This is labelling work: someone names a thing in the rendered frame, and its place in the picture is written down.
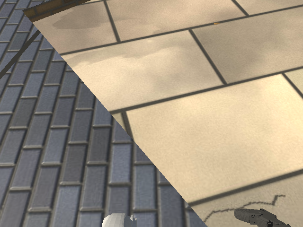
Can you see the right robot hand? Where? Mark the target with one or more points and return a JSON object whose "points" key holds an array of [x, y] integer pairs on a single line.
{"points": [[261, 217]]}

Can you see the left robot thigh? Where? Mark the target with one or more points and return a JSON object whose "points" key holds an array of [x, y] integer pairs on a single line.
{"points": [[119, 220]]}

